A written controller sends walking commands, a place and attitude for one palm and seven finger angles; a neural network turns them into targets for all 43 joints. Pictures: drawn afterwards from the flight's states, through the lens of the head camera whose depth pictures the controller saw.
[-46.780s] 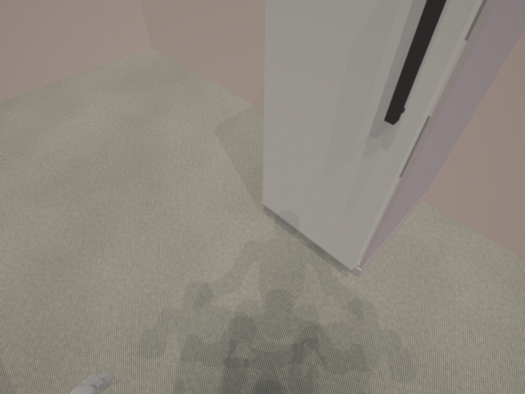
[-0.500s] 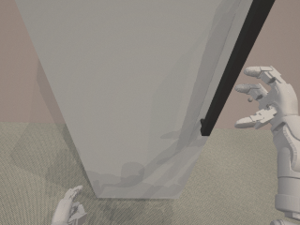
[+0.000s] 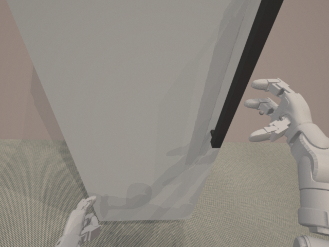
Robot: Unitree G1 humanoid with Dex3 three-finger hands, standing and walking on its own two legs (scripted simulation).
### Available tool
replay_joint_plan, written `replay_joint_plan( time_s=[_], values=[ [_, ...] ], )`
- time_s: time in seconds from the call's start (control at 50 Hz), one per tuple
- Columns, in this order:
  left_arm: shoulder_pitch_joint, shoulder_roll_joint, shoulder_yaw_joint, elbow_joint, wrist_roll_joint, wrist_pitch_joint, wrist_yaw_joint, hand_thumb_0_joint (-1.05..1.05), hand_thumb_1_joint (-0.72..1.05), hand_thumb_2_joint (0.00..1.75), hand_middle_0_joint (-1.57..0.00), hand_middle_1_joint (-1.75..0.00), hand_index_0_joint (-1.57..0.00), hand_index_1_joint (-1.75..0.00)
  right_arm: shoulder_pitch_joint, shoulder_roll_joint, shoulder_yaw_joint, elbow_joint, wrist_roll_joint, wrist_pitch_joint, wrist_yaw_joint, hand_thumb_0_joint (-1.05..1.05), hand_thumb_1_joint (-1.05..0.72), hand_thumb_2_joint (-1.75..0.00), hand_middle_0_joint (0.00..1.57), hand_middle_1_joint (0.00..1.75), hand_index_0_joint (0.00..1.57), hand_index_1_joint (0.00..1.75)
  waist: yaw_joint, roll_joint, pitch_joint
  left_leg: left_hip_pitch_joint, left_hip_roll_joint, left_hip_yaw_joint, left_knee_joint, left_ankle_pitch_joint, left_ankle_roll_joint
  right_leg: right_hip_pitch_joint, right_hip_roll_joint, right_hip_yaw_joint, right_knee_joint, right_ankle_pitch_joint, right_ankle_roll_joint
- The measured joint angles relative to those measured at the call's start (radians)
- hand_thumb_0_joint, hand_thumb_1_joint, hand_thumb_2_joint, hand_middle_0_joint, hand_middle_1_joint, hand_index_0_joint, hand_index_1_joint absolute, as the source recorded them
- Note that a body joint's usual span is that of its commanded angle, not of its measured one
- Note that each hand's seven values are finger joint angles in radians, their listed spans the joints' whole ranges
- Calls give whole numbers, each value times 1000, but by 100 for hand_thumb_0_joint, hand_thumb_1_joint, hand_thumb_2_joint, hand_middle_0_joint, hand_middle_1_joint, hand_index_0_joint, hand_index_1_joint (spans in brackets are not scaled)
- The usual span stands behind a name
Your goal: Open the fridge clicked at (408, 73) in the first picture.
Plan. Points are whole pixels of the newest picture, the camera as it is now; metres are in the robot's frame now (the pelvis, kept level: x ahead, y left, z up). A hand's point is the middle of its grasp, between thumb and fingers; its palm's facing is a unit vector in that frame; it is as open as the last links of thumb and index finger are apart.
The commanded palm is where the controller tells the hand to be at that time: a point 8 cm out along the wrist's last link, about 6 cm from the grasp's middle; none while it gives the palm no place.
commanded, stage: move the hooked fingers beside the handle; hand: right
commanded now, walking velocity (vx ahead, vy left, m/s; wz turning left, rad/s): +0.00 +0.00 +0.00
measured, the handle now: (237, 75) +0.42 -0.13 +0.26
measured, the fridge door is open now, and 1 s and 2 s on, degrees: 0 0 0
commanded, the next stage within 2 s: feel for the door with the fingertips in 1.80 s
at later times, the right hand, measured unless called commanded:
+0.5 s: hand (248, 121) +0.35 -0.16 +0.19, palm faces -0.09 +1.00 -0.04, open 14.0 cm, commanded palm +0.33 -0.23 +0.21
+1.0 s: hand (266, 104) +0.36 -0.19 +0.23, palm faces +0.00 +1.00 -0.06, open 13.9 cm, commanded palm +0.34 -0.24 +0.20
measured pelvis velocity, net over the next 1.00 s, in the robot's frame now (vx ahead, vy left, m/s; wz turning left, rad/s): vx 0.00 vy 0.01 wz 0.01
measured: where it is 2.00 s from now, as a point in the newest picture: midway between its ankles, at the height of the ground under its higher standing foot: outside the picture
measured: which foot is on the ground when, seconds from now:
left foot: down 0.00-1.00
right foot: down 0.00-1.00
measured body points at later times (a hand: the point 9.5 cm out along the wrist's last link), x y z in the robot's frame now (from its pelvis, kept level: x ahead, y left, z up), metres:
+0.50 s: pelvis +0.00 +0.00 +0.00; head -0.01 +0.03 +0.45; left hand +0.17 +0.25 -0.09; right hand +0.35 -0.21 +0.19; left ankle +0.01 +0.12 -0.74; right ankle -0.05 -0.11 -0.74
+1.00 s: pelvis +0.00 +0.01 +0.00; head -0.02 +0.03 +0.45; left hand +0.18 +0.25 -0.08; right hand +0.36 -0.24 +0.23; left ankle +0.01 +0.12 -0.74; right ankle -0.05 -0.11 -0.74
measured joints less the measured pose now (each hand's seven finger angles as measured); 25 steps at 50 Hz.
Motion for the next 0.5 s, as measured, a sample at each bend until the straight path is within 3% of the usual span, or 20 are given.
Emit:
replay_joint_plan(
  time_s=[0.08,0.14,0.22,0.32,0.4,0.5],
  values=[
    [8,-2,5,-22,8,11,-6,1,91,90,-21,-30,-21,-30,53,27,9,-11,-4,16,-19,-1,50,-30,30,120,30,120,13,-4,9,-19,2,-14,12,-1,-1,-7,3,-14,-4,2,-3],
    [28,-10,7,-25,18,-1,-5,1,91,90,-21,-30,-21,-30,99,54,-5,-88,-4,-41,-53,-1,50,-31,30,120,30,120,14,8,19,-10,-2,-20,10,-2,0,8,0,-19,-12,3,0],
    [48,-17,3,1,20,-9,-3,1,91,90,-20,-30,-21,-30,71,41,-32,-115,-10,-103,-76,-2,50,-30,30,120,30,120,9,24,15,12,-9,-14,-2,-2,5,26,-7,-15,-20,2,5],
    [49,1,6,15,2,15,-5,1,91,90,-20,-30,-21,-30,-8,-15,-33,-9,-17,-36,-47,-1,50,-30,30,120,30,120,9,12,9,8,-11,-6,-10,4,7,12,-10,-7,-12,2,7],
    [49,19,22,-3,-2,20,-9,2,91,90,-20,-30,-21,-30,53,2,-6,-18,-8,12,-17,-1,50,-30,30,120,30,120,13,-11,12,-9,-8,-11,-4,5,4,-2,-7,-11,-9,3,3],
    [45,8,24,-4,12,-12,-3,2,91,90,-20,-30,-21,-30,138,67,5,-139,8,-55,-46,-1,50,-31,30,120,30,120,12,1,22,-2,-8,-15,7,-4,6,15,-7,-15,-16,2,5]
  ],
)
